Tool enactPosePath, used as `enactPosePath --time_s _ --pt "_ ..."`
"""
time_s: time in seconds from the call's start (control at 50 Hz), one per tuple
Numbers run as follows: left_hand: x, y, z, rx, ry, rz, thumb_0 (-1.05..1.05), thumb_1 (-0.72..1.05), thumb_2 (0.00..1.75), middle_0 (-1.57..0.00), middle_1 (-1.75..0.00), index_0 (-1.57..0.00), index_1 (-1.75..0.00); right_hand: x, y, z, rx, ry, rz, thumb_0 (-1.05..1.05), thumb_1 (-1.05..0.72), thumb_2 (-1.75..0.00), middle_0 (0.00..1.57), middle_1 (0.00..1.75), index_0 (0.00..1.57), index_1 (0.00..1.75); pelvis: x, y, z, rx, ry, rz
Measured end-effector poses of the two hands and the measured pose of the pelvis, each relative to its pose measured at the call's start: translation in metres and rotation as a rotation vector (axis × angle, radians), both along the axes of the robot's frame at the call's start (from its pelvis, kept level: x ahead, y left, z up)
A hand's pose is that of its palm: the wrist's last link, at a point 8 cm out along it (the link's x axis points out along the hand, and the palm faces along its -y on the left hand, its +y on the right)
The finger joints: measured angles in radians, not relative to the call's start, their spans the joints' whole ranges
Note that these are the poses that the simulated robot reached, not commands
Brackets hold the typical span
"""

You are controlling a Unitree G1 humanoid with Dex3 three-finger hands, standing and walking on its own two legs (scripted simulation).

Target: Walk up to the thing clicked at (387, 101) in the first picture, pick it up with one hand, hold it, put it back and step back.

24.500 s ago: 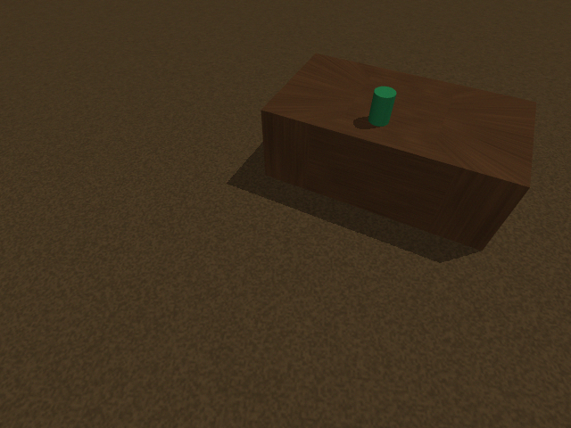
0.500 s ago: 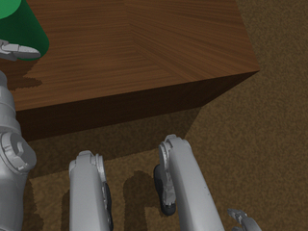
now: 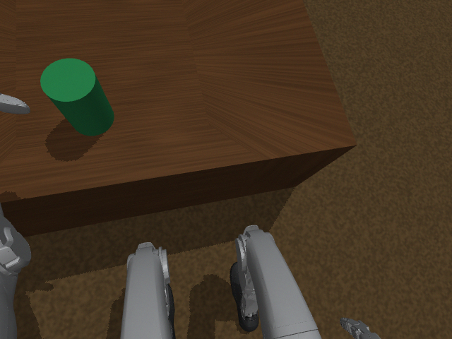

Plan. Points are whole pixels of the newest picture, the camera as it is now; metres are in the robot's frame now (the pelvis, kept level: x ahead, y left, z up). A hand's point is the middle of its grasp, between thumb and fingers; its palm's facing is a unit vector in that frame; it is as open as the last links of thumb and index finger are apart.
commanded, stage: rise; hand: left
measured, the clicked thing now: (82, 100) +0.56 +0.22 -0.08
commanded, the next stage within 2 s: home in 0.04 s
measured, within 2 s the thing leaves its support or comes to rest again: neither
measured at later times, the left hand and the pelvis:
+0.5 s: hand out of the picture +0.44 +0.31 +0.11, palm faces +0.24 -0.88 -0.42, open 17.3 cm; pelvis +0.04 +0.01 +0.15, yaw +2 degrees
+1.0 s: hand (22, 299) +0.23 +0.19 +0.13, palm faces +0.17 -0.95 -0.26, open 17.3 cm; pelvis +0.07 +0.00 +0.20, yaw +3 degrees
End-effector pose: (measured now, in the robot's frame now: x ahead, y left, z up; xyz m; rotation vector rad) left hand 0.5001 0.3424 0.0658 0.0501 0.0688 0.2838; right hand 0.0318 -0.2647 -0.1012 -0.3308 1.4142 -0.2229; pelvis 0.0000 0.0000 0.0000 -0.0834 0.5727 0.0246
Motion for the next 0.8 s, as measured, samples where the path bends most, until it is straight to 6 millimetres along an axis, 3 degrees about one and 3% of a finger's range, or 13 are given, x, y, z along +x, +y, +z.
enactPosePath --time_s 0.16,0.3,0.42,0.52,0.62,0.7,0.8 --pt "-0.019 -0.004 0.006 0.116 0.281 0.013 -0.01 -0.56 0.07 -0.06 -0.07 -0.07 -0.07 0.019 -0.005 0.059 -0.019 -0.033 -0.013 0.0 -0.91 -0.9 0.2 0.31 0.21 0.3 0.006 0.003 0.054 0.004 -0.062 0.003" --pt "-0.037 0.02 0.067 0.161 0.337 0.152 -0.01 -0.55 0.06 -0.07 -0.06 -0.07 -0.06 0.026 0.0 0.109 -0.015 -0.062 -0.025 0.0 -0.91 -0.9 0.2 0.3 0.21 0.3 0.021 0.0 0.104 0.012 -0.137 0.018" --pt "-0.065 0.024 0.089 0.214 0.463 0.167 -0.01 -0.52 0.07 -0.06 -0.06 -0.06 -0.06 0.024 0.005 0.136 0.015 -0.058 -0.05 0.0 -0.9 -0.9 0.2 0.3 0.21 0.3 0.033 0.003 0.137 0.018 -0.197 0.021" --pt "-0.1 -0.003 0.076 0.213 0.578 0.091 -0.01 -0.5 0.08 -0.06 -0.06 -0.06 -0.06 0.038 0.007 0.154 0.036 -0.117 -0.064 0.01 -0.9 -0.9 0.2 0.3 0.21 0.3 0.042 0.006 0.159 0.03 -0.249 0.019" --pt "-0.146 -0.041 0.06 0.139 0.639 0.039 -0.01 -0.49 0.09 -0.06 -0.06 -0.06 -0.06 0.071 0.009 0.176 0.028 -0.234 -0.071 0.01 -0.9 -0.9 0.2 0.3 0.21 0.3 0.051 0.006 0.176 0.043 -0.304 0.015" --pt "-0.18 -0.06 0.062 0.102 0.634 0.035 -0.01 -0.49 0.08 -0.06 -0.06 -0.07 -0.06 0.105 0.013 0.194 0.017 -0.348 -0.04 0.01 -0.9 -0.9 0.2 0.3 0.21 0.3 0.056 0.004 0.187 0.053 -0.353 0.018" --pt "-0.214 -0.071 0.075 0.094 0.617 0.042 -0.01 -0.5 0.08 -0.06 -0.05 -0.07 -0.06 0.15 0.02 0.21 0.025 -0.485 0.021 0.01 -0.9 -0.9 0.2 0.3 0.21 0.3 0.059 0.002 0.194 0.061 -0.402 0.023"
